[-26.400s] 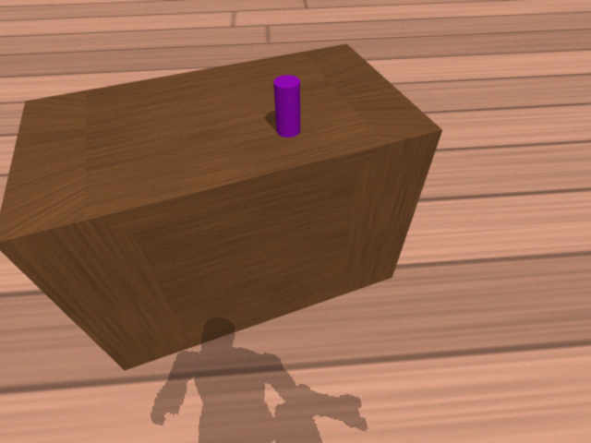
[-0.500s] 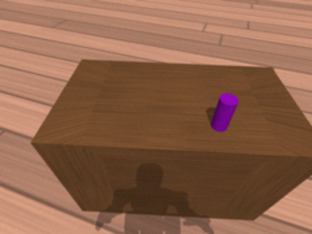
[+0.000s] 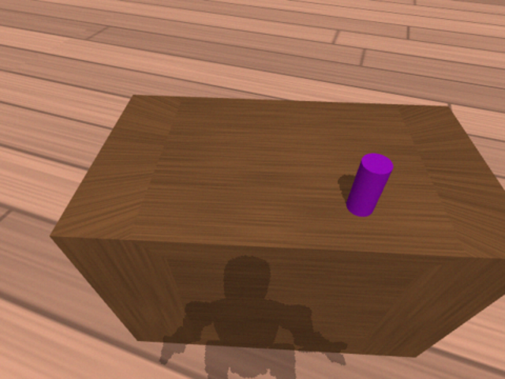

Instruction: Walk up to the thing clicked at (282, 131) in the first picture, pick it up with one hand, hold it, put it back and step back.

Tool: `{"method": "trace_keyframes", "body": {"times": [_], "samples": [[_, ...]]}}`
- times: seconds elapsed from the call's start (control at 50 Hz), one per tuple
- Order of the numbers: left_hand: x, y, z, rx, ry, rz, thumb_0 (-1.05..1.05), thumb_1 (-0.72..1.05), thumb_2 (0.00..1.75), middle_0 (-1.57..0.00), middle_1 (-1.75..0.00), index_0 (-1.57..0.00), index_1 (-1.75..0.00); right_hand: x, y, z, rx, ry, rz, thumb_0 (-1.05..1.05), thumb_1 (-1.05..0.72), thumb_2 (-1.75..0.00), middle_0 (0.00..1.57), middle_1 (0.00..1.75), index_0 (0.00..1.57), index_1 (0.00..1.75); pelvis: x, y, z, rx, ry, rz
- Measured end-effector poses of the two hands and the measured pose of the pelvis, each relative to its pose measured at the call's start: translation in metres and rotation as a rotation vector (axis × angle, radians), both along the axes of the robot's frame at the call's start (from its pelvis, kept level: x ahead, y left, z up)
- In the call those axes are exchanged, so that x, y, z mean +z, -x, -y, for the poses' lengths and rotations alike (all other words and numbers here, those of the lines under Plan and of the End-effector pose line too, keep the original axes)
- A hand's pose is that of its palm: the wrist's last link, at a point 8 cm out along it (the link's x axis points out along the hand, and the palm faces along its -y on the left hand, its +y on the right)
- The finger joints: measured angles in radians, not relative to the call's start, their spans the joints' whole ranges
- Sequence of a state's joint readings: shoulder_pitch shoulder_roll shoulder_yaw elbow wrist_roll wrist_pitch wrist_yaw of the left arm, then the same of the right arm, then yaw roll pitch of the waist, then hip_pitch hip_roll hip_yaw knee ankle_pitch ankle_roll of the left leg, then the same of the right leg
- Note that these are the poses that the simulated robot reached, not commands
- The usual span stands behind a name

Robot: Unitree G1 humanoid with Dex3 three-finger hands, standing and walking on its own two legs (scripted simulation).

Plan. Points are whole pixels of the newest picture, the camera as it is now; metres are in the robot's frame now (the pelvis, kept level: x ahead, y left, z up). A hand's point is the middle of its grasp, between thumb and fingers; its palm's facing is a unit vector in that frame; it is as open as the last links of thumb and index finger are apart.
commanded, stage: home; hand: right
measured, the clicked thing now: (367, 186) +0.52 -0.21 -0.01
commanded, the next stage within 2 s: stand in 0.46 s
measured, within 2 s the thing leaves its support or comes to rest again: neither
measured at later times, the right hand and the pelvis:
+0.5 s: hand out of the picture +0.09 -0.26 -0.16, palm faces -0.04 +0.94 -0.35, open 17.2 cm; pelvis +0.02 +0.00 +0.00, yaw +0 degrees
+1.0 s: hand out of the picture +0.09 -0.26 -0.16, palm faces -0.04 +0.94 -0.35, open 9.3 cm; pelvis +0.02 -0.01 +0.00, yaw +0 degrees
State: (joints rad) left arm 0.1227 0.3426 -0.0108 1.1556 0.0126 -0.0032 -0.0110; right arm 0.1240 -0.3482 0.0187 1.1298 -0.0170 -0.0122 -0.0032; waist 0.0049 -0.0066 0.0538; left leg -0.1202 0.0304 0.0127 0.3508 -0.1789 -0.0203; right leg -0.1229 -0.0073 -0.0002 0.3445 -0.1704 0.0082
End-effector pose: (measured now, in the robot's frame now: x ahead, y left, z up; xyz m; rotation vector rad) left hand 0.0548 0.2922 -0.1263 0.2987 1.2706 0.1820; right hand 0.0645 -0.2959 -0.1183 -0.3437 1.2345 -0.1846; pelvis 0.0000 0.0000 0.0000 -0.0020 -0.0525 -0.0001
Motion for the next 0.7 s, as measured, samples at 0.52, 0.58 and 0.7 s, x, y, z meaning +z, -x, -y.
{"method": "trace_keyframes", "body": {"times": [0.52, 0.58, 0.7], "samples": [[0.005, -0.029, 0.001, 0.000, -0.012, 0.014, 0.01, 0.90, 0.90, -0.20, -0.29, -0.20, -0.30, -0.001, -0.019, 0.004, -0.011, -0.003, -0.014, 0.00, 0.49, -0.08, 0.06, 0.06, 0.06, 0.06, 0.002, -0.019, 0.003, 0.006, -0.001, -0.015], [0.005, -0.032, 0.002, 0.001, -0.013, 0.019, 0.01, 0.90, 0.90, -0.20, -0.29, -0.20, -0.30, -0.001, -0.022, 0.004, -0.011, -0.002, -0.009, 0.00, 0.49, -0.08, 0.06, 0.06, 0.06, 0.06, 0.002, -0.020, 0.003, 0.006, 0.000, -0.013], [0.006, -0.034, 0.003, 0.002, -0.014, 0.033, 0.01, 0.91, 0.90, -0.20, -0.30, -0.20, -0.30, 0.000, -0.025, 0.006, -0.010, 0.000, 0.002, 0.00, 0.39, -0.18, 0.12, 0.14, 0.12, 0.14, 0.002, -0.021, 0.005, 0.008, 0.000, -0.011]]}}
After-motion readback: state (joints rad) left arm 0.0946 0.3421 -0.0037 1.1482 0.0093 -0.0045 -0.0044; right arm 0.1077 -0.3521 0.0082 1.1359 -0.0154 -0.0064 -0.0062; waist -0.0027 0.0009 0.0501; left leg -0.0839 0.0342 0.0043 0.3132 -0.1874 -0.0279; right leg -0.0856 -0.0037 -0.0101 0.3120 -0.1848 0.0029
